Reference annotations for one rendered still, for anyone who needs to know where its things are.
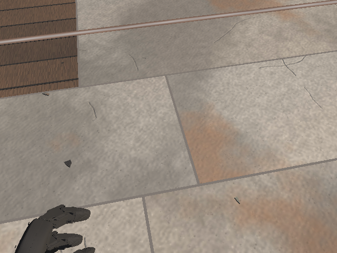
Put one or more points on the robot left hand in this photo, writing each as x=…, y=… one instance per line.
x=39, y=238

